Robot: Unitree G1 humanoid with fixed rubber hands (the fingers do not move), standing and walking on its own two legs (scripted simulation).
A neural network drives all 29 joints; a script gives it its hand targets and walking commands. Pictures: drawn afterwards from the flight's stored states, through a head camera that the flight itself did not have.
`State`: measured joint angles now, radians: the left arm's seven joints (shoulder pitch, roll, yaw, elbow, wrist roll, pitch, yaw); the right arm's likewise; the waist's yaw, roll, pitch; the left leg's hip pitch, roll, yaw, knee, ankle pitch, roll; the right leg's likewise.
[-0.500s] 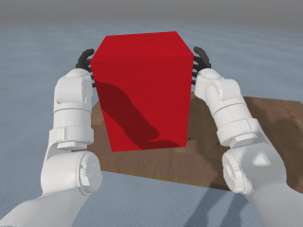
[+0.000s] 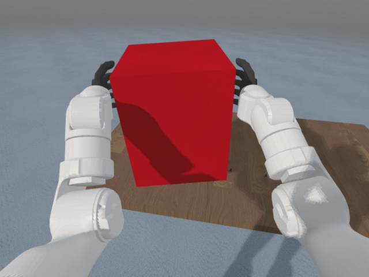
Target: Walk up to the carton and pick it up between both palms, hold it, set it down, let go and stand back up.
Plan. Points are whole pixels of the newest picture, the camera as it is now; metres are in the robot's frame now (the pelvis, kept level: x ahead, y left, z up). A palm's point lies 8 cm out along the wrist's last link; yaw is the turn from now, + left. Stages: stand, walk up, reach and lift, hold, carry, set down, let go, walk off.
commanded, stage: hold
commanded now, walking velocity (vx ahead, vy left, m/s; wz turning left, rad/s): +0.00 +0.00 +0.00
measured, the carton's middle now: (176, 110) +0.41 +0.00 +0.24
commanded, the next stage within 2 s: none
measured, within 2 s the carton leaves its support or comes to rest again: neither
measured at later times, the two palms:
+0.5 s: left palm (101, 93) +0.37 +0.15 +0.30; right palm (247, 93) +0.37 -0.14 +0.30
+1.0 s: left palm (101, 94) +0.37 +0.15 +0.30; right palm (246, 93) +0.37 -0.14 +0.30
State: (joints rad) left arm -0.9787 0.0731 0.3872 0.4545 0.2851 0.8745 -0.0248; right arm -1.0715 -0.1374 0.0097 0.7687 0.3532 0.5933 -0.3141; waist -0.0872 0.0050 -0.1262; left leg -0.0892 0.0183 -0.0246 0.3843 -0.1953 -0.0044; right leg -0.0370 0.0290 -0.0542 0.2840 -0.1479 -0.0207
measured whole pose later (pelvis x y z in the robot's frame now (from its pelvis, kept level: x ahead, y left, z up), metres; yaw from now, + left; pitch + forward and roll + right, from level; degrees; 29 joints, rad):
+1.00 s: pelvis +0.00 +0.00 +0.00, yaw +0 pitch -5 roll -1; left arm -1.00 0.08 0.38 0.50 0.27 0.86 -0.02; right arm -1.09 -0.15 0.01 0.79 0.36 0.60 -0.32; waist -0.08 0.01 -0.14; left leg -0.11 0.02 -0.04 0.39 -0.19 -0.01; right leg -0.06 0.04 -0.04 0.29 -0.15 -0.02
